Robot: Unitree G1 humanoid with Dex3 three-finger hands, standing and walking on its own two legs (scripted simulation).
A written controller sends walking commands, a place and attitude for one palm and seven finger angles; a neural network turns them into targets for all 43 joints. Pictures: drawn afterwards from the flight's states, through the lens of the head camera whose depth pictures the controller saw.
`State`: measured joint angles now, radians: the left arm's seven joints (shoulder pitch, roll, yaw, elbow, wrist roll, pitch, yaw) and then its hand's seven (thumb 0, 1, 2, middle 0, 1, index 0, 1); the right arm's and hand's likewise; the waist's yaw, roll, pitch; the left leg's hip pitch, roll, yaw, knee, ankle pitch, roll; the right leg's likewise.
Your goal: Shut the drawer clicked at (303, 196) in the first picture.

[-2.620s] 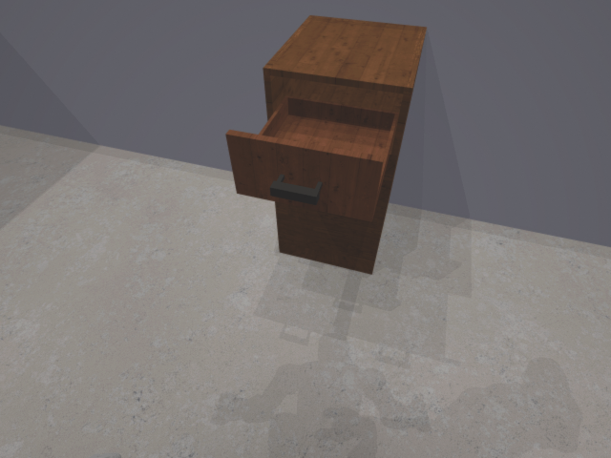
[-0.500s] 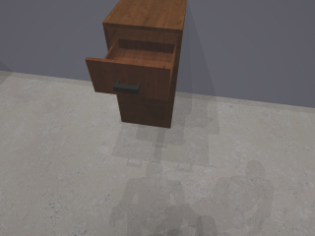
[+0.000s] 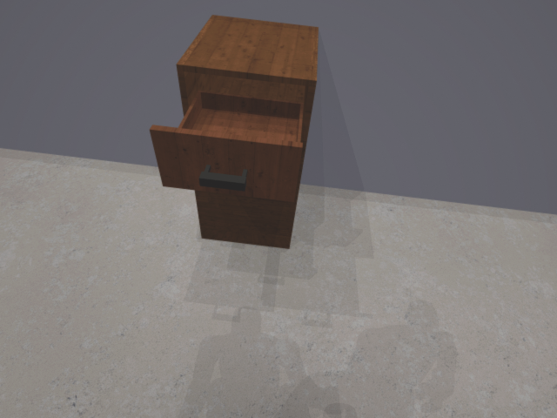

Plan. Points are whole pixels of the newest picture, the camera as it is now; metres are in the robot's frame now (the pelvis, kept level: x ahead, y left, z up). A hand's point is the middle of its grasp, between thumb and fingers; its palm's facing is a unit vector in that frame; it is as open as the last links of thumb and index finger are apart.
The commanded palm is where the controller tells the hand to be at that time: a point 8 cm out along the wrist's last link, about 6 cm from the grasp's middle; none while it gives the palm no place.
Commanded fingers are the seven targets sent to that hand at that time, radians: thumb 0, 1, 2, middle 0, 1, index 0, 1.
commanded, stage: take the last steps up to it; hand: left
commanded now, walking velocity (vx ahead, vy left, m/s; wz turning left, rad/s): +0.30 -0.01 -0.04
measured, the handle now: (224, 175) +0.65 +0.19 -0.07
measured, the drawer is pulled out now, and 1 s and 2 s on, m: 0.30 0.30 0.30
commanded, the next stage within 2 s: come to a stop and stand still in 0.90 s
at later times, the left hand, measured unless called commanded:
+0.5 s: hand (213, 338) +0.29 +0.14 -0.16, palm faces -0.13 -0.99 -0.10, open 7.4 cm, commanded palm none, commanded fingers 0.00 0.90 0.90 -0.20 -0.30 -0.20 -0.30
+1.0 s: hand (172, 361) +0.25 +0.21 -0.19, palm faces +0.08 -0.98 -0.19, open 7.3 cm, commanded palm none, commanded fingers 0.00 0.90 0.90 -0.20 -0.30 -0.20 -0.30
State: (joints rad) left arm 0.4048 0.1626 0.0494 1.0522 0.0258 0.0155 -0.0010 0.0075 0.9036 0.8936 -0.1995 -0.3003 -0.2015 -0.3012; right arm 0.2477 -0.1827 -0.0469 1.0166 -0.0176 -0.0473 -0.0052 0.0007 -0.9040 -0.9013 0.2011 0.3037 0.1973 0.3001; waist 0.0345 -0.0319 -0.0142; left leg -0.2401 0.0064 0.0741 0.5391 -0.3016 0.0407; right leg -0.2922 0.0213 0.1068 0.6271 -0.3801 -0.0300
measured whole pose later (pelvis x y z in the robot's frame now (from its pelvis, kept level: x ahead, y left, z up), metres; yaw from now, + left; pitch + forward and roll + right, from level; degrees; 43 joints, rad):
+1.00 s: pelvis +0.28 +0.02 +0.00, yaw -1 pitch -3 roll -2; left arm 0.36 0.21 0.07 1.11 0.03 0.01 0.01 -0.01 0.92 0.89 -0.19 -0.30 -0.20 -0.30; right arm 0.18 -0.19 -0.05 1.00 -0.03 -0.07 -0.01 0.00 -0.92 -0.90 0.20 0.30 0.19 0.30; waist 0.03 -0.03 0.01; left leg -0.31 0.07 0.14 0.60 -0.25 0.04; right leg -0.30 -0.03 -0.08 0.86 -0.48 -0.03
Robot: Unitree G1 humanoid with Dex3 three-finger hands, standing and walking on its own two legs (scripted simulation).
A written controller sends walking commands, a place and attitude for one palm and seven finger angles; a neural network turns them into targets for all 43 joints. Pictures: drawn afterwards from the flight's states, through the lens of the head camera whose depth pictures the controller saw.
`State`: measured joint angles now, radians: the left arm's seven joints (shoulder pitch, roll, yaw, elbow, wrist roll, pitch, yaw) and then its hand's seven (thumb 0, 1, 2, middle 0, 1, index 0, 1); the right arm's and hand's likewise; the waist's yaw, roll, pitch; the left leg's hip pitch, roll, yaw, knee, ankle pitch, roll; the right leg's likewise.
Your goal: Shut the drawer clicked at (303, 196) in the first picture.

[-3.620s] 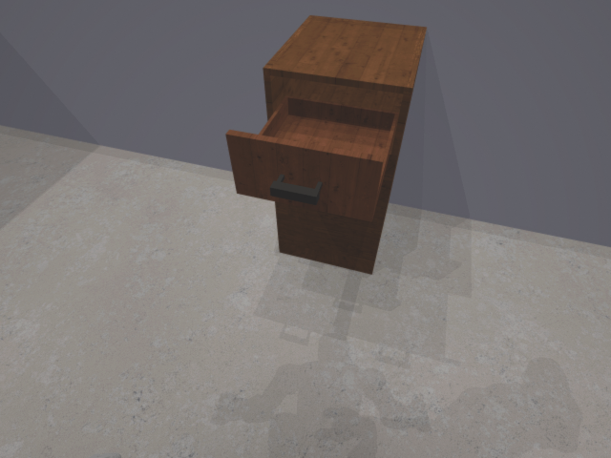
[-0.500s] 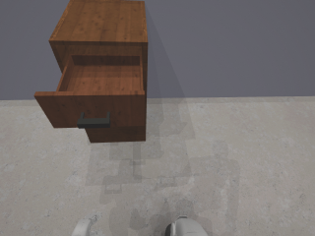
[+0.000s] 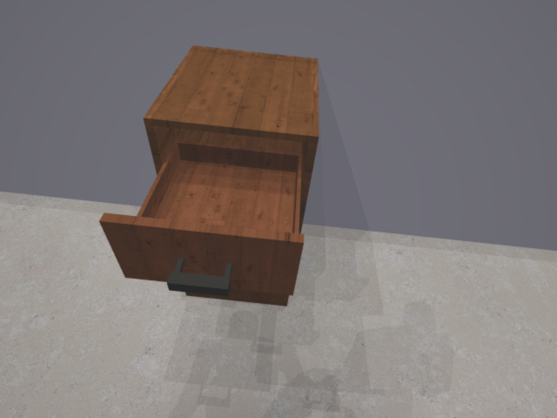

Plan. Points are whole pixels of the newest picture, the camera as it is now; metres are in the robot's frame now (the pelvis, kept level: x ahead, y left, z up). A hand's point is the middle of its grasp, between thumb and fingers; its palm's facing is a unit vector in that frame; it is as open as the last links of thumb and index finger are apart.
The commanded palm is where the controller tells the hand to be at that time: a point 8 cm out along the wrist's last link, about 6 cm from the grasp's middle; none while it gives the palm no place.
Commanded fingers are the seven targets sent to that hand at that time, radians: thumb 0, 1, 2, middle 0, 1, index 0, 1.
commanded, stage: come to a stop and stand still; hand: left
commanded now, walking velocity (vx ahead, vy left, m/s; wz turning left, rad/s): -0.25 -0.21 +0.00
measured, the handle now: (202, 274) +0.37 +0.17 -0.07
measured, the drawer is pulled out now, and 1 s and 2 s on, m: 0.30 0.30 0.30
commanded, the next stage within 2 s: look again from close up in 0.90 s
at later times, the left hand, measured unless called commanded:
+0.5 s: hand out of the picture +0.03 +0.13 -0.16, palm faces +0.06 -0.97 -0.23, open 7.3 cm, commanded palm none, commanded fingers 0.00 0.90 0.90 -0.20 -0.30 -0.20 -0.30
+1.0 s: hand out of the picture -0.04 +0.15 -0.16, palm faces +0.05 -0.98 -0.18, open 7.4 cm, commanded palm none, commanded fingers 0.00 0.90 0.90 -0.20 -0.30 -0.20 -0.30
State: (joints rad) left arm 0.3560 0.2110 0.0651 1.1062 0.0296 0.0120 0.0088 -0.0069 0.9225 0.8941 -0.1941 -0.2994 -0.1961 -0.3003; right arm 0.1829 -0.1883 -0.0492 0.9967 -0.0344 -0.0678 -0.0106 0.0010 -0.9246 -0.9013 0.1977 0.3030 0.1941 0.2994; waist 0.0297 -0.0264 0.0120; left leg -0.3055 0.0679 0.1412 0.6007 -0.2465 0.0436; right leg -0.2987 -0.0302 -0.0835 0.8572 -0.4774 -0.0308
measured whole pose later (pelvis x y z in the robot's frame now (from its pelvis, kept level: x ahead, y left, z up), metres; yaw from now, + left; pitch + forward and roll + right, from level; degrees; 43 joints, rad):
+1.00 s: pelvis -0.02 -0.01 +0.01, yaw +1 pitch -1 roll +1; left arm 0.30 0.13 0.01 1.14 0.02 0.01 0.02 0.01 0.91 0.89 -0.19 -0.30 -0.20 -0.30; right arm 0.30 -0.12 -0.02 1.15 -0.01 -0.01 -0.04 0.01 -0.91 -0.90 0.20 0.30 0.20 0.30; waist 0.00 -0.01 0.02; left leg -0.16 -0.01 0.06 0.42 -0.25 0.01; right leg -0.18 -0.02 -0.04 0.47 -0.28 -0.02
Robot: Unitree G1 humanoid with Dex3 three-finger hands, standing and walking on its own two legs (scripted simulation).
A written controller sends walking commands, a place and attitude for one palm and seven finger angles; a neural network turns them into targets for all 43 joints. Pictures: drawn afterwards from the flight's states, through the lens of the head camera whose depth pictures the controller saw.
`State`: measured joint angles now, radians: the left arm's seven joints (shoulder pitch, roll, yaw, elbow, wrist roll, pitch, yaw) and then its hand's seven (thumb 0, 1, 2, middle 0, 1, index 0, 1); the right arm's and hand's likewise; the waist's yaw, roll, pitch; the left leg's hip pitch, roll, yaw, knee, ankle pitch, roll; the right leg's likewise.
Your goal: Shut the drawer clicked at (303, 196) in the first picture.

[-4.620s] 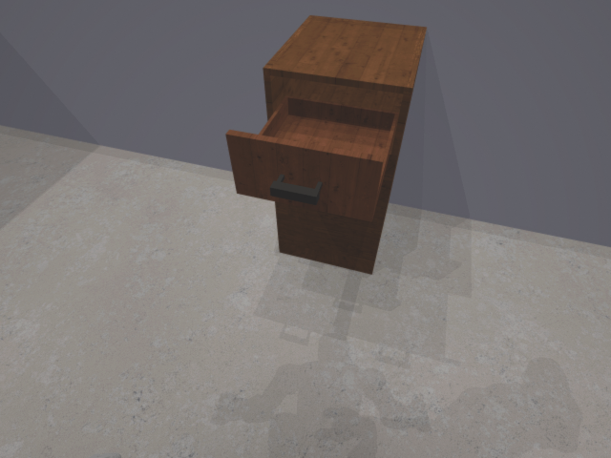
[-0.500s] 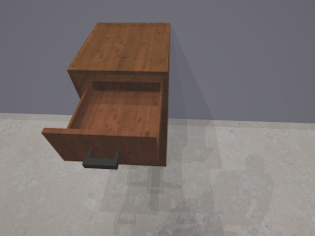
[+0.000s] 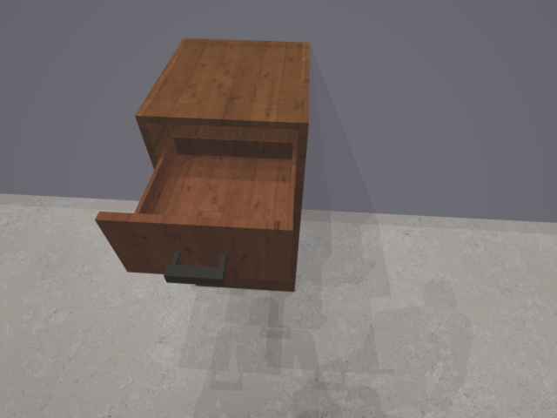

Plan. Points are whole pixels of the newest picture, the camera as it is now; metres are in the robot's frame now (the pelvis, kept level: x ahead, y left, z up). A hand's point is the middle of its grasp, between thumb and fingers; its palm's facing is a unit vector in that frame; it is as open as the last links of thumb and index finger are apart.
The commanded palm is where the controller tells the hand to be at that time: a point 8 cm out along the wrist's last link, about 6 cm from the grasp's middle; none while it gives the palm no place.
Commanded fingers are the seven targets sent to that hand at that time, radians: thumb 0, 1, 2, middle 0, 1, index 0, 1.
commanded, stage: look again from close up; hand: left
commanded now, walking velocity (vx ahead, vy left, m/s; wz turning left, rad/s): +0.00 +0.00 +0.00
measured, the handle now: (197, 265) +0.39 +0.18 -0.08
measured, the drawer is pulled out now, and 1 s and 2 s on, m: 0.30 0.30 0.30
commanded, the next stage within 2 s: shuffle to correct the standing spot in 0.52 s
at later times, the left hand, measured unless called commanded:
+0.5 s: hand out of the picture +0.03 +0.16 -0.17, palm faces +0.04 -0.97 -0.23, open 7.3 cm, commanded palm none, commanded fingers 0.00 0.90 0.90 -0.20 -0.30 -0.20 -0.30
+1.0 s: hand out of the picture +0.04 +0.19 -0.19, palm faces +0.00 -0.98 -0.20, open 7.4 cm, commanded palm none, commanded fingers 0.00 0.90 0.90 -0.20 -0.30 -0.20 -0.30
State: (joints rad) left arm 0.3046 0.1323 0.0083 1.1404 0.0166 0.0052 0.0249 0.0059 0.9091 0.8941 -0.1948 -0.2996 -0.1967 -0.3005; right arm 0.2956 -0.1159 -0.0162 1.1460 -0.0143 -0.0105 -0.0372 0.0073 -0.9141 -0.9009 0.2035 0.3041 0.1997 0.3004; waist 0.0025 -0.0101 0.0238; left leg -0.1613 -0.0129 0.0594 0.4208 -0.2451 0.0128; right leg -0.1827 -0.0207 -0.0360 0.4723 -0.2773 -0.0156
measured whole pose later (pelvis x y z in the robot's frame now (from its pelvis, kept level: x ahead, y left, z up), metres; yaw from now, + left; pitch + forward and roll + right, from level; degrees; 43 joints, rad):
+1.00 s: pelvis +0.06 +0.01 -0.01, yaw -1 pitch -1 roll +1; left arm 0.33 0.16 0.01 1.12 0.02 -0.01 0.03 0.01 0.91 0.89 -0.20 -0.30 -0.20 -0.30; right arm 0.31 -0.15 -0.01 1.17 -0.01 -0.02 -0.03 0.00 -0.90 -0.90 0.20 0.30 0.20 0.30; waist 0.00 0.00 0.04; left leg -0.13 0.00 0.07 0.56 -0.41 0.02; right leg -0.15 -0.02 -0.03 0.60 -0.43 -0.01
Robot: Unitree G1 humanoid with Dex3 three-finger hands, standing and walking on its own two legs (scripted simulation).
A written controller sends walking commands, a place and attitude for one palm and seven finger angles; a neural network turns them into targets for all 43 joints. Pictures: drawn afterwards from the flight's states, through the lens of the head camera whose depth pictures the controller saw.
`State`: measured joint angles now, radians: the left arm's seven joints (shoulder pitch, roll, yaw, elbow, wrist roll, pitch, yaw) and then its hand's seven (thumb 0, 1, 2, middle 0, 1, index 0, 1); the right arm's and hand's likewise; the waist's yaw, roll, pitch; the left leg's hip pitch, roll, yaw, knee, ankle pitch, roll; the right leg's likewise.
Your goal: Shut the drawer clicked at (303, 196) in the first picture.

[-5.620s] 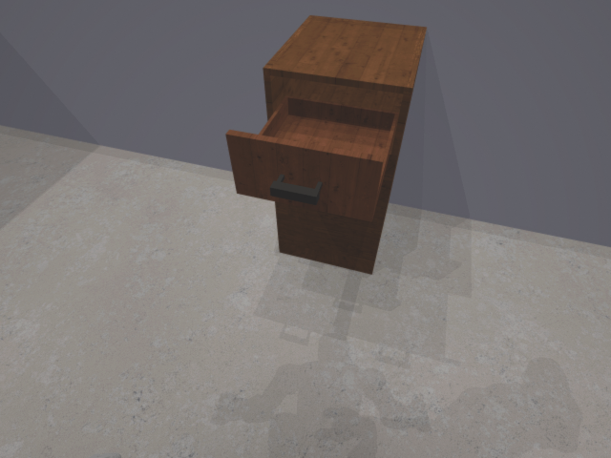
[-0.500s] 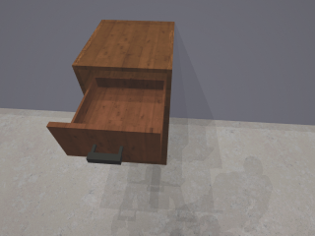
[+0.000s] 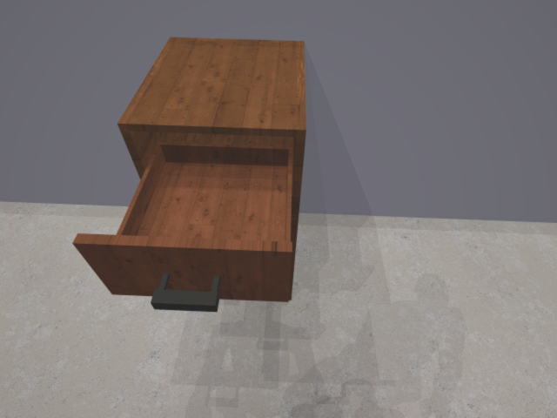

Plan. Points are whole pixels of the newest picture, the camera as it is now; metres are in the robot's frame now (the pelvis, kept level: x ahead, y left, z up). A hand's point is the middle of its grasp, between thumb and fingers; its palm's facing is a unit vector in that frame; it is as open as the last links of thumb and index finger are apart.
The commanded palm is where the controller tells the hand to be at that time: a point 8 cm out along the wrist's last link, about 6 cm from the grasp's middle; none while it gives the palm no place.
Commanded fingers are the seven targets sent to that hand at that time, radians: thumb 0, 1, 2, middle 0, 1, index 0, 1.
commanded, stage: come to a stop and stand still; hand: left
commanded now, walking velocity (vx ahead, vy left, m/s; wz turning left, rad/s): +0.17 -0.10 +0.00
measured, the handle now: (188, 289) +0.33 +0.18 -0.07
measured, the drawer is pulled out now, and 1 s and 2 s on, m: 0.30 0.30 0.30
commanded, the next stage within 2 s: look again from close up in 1.26 s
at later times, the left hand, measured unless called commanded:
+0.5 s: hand out of the picture +0.04 +0.17 -0.16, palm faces +0.05 -0.98 -0.22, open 7.3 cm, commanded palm none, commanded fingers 0.00 0.90 0.90 -0.20 -0.30 -0.20 -0.30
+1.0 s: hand out of the picture +0.02 +0.18 -0.17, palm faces +0.04 -0.98 -0.19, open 7.3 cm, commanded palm none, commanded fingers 0.00 0.90 0.90 -0.20 -0.30 -0.20 -0.30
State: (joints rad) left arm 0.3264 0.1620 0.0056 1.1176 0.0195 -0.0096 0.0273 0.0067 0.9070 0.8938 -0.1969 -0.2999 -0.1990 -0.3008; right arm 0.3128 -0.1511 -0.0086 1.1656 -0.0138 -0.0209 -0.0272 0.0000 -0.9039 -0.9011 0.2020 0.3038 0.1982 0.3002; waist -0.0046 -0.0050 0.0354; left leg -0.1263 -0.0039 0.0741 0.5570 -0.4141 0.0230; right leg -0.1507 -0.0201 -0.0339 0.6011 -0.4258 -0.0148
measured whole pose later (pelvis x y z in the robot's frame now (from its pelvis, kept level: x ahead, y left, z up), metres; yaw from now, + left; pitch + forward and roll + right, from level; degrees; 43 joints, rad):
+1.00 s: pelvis +0.02 +0.01 +0.01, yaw +1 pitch -1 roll -1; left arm 0.29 0.14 -0.01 1.09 0.01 0.00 0.04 0.01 0.91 0.89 -0.20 -0.30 -0.20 -0.30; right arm 0.29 -0.17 0.00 1.05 -0.01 -0.02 -0.03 0.01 -0.92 -0.90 0.20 0.30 0.20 0.30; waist 0.01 0.02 0.02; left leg -0.13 0.01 0.09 0.53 -0.38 0.03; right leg -0.24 -0.05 -0.08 0.54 -0.28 0.01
